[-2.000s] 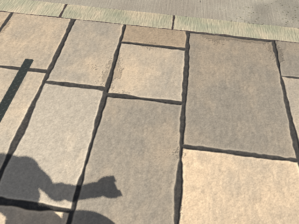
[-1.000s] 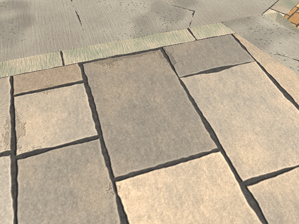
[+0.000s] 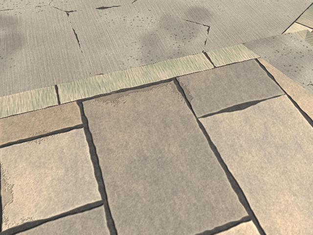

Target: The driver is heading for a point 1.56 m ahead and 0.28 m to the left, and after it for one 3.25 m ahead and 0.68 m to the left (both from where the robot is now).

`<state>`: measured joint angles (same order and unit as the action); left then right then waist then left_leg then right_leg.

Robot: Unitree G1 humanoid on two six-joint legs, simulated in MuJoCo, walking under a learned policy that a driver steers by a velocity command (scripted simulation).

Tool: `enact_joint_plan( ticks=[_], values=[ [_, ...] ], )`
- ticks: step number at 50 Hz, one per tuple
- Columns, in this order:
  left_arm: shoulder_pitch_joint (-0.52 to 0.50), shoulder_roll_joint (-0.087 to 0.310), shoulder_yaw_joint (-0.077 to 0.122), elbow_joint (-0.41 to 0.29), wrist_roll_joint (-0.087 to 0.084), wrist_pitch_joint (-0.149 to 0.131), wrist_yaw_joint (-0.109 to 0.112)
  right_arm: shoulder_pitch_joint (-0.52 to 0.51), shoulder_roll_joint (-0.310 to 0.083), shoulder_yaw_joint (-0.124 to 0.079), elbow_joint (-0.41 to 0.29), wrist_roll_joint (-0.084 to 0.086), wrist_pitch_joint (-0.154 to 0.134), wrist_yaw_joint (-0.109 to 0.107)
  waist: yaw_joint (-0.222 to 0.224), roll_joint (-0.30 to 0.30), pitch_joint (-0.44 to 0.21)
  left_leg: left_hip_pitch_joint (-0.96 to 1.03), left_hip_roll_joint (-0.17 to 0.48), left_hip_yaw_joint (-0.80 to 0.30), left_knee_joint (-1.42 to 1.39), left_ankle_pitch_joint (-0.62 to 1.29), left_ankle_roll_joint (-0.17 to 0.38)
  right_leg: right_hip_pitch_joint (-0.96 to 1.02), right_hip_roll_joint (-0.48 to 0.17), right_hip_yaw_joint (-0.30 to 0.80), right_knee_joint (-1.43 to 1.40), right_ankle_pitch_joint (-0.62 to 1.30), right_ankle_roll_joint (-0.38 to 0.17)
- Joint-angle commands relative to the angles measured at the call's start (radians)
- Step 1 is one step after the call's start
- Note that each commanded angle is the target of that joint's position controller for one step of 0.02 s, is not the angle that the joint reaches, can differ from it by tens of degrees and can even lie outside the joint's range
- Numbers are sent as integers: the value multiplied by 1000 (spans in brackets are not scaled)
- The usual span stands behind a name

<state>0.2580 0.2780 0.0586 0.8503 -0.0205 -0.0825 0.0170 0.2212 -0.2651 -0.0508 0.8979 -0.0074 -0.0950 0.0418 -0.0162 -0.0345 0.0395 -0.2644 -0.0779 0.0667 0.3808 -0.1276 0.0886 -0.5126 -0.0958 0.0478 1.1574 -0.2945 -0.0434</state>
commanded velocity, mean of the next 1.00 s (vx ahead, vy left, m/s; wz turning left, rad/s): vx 0.50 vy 0.00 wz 0.00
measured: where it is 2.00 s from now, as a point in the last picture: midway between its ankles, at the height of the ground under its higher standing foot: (162, 158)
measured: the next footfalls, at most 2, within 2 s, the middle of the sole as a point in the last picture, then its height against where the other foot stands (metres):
right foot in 0.36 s outside the picture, level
left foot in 0.90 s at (140, 190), level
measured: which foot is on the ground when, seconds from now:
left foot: down 0.00-0.38, up 0.40-0.88, down 0.90-1.00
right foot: up 0.00-0.34, down 0.36-0.90, up 0.92-1.00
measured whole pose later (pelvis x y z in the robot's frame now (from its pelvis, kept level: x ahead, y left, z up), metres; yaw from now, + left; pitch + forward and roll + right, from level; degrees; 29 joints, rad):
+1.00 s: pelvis +0.56 -0.01 -0.01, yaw +1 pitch +2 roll -1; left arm 0.33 0.29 0.05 0.93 -0.02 -0.08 0.00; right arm 0.12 -0.27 -0.05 0.80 0.01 -0.09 0.03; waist 0.02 -0.01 0.03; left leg -0.43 -0.01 0.05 0.55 -0.16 0.06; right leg -0.28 -0.01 0.04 1.08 -0.47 -0.03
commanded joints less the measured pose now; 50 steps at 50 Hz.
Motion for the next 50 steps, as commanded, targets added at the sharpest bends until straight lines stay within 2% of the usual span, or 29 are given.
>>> enact_joint_plan(
  ticks=[1, 4, 8, 11, 13, 16, 17, 18, 19, 20, 21, 22, 23, 24, 25, 27, 30, 35, 38, 40, 42, 43, 44, 45, 46, 47, 48, 49, 50],
  values=[
    [63, 65, 20, -43, 11, 13, 9, -54, -118, -22, -58, 3, -29, -7, 47, 99, -18, -11, 286, -294, -294, -91, 169, -83, -79, 37, -64, 88, 22],
    [-49, 67, 18, -77, 22, 8, 9, 8, -149, -28, -40, 6, -22, -27, 16, 67, 5, 44, 281, -249, -305, -16, 164, -180, -84, 30, -231, 255, 54],
    [-185, 39, 3, -111, 16, -10, -7, 88, -167, -28, -18, 19, -9, -39, -40, 63, 16, 100, 247, -159, -290, 60, 122, -144, -38, -20, -476, 422, 59],
    [-277, 34, -6, -143, 5, -17, -26, 153, -172, -28, 5, 24, 5, -39, -77, 68, 35, 188, 271, -153, -254, 72, 120, -149, -13, -36, -575, 412, 56],
    [-324, 40, -9, -168, 1, -23, -42, 184, -174, -30, 17, 24, 20, -39, -87, 75, 43, 267, 303, -163, -211, 105, 119, -169, 1, -39, -620, 351, 41],
    [-286, 77, 0, -177, -1, -31, -57, 174, -194, -37, 19, 27, 37, -45, -39, 114, 10, 345, 340, -177, -121, 275, 92, -85, 34, -50, -667, 229, -2],
    [-209, 103, 13, -158, 1, -33, -56, 149, -202, -39, 12, 27, 42, -46, 12, 126, -38, 344, 322, -155, -30, 446, 76, 35, 65, -77, -691, 213, -25],
    [-52, 151, 38, -110, 5, -33, -49, 139, -183, -31, 5, 23, 46, -47, 87, 111, -142, 294, 268, -110, 152, 552, 49, 261, 82, -90, -700, 235, -60],
    [145, 227, 60, -71, 19, -30, -39, 139, -138, -10, -26, 3, 41, -49, 156, 19, -306, 90, 211, -64, 459, 339, 12, 585, -90, 94, -648, 278, -130],
    [196, 297, 75, -46, 22, -22, -42, 261, -14, 24, -39, 7, 16, -39, 87, -251, -419, -333, 19, -56, 797, -316, -53, 920, -303, 576, -750, 66, -285],
    [196, 190, 47, -56, 13, -20, -42, 206, -118, 3, -27, 29, -7, -34, 131, -175, -411, -455, 53, -191, 918, -443, -43, 922, -299, 667, -829, -33, -271],
    [118, 152, 33, -67, 13, -20, -38, 114, -168, -12, -58, 52, -21, -29, 123, -127, -259, -522, 106, -177, 938, -366, -30, 802, -265, 508, -845, 15, -226],
    [49, 136, 26, -80, 17, -19, -37, 61, -159, -9, -69, 49, -25, -33, 96, -48, -179, -496, 156, -146, 897, -276, -31, 662, -224, 389, -866, 123, -204],
    [-1, 113, 20, -84, 23, -19, -40, 34, -150, -14, -74, 32, -22, -36, 67, -15, -116, -462, 185, -137, 833, -219, -39, 540, -189, 312, -899, 207, -197],
    [-29, 88, 12, -87, 32, -23, -42, 50, -140, -17, -70, 26, -10, -36, 32, -29, -99, -401, 211, -145, 795, -181, -42, 465, -160, 257, -931, 254, -188],
    [-36, 91, 14, -77, 25, -33, -47, 81, -99, -12, -62, 24, 14, -37, 2, -37, -84, -351, 222, -135, 740, -152, -59, 390, -141, 195, -984, 302, -200],
    [-12, 125, 24, -50, 21, -36, -37, 7, -87, -9, -93, 12, 28, -41, 3, -19, -34, -410, 231, -124, 607, -43, -92, 358, -130, 117, -1031, 359, -209],
    [52, 147, 28, -12, 12, -23, -19, -165, -58, 2, -140, 14, 15, -29, 59, -21, 6, -366, 189, -78, 289, 214, -97, 366, -78, 5, -1050, 329, -160],
    [110, 159, 32, 23, 3, -13, -17, -249, -63, 4, -170, 22, 10, -17, 89, -22, 27, -372, 170, -75, 200, 222, -85, 448, -113, 11, -1025, 303, -157],
    [122, 164, 36, 39, -1, -2, -13, -278, -75, 2, -191, 24, 4, -6, 85, -28, 34, -391, 165, -86, 160, 169, -62, 523, -150, 24, -987, 327, -146],
    [113, 175, 41, 46, -2, 10, -8, -261, -95, -4, -195, 24, -1, 3, 61, -40, 19, -352, 152, -79, 134, 97, -36, 576, -174, 32, -938, 402, -128],
    [99, 183, 43, 45, -1, 15, -7, -220, -111, -12, -186, 23, -3, 4, 34, -52, -7, -281, 130, -59, 126, 61, -21, 587, -170, 25, -887, 516, -116],
    [77, 183, 42, 42, -1, 21, -5, -121, -135, -28, -158, 21, -4, 1, -25, -51, -65, -138, 96, -25, 104, 56, 0, 574, -138, -6, -770, 672, -96],
    [81, 154, 30, 37, 7, 26, -3, 46, -185, -54, -108, 18, -3, -8, -91, -25, -175, 108, 103, -33, 123, 79, 32, 486, -82, -47, -568, 685, -66],
    [149, 83, 5, 11, 25, 17, -4, 189, -274, -76, -84, 1, 2, -17, -99, 134, -330, 474, 331, -341, 144, 48, 134, 178, 18, -98, -204, 381, -13],
    [222, 8, -18, 22, 20, -7, -12, 226, -280, -74, -70, 10, 7, -11, -70, 337, -427, 661, 465, -752, -20, -151, 236, -107, 163, -6, 41, -285, 21],
    [135, 116, 8, 15, -8, -24, -20, 199, -198, -50, -75, 21, 6, -11, -97, 235, -337, 606, 439, -732, -71, -278, 197, -223, 105, 82, 145, -286, 5],
    [50, 145, 15, -15, -23, -34, -23, 118, -172, -41, -91, 22, 4, -13, -79, 181, -202, 464, 414, -597, -94, -239, 162, -268, 52, 47, 136, -188, -10],
    [5, 139, 15, -22, -12, -36, -17, 48, -151, -34, -104, 12, 3, -13, -51, 104, -132, 322, 380, -499, -121, -152, 146, -232, 4, 24, 88, -93, -10]
  ],
)
Velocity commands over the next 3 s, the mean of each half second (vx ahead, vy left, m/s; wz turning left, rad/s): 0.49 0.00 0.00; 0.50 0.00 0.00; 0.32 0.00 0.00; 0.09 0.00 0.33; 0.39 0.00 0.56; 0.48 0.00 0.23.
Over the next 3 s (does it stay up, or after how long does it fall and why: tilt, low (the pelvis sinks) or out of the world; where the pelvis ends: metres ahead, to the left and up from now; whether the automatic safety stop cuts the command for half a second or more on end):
stays up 1.30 0.23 -0.03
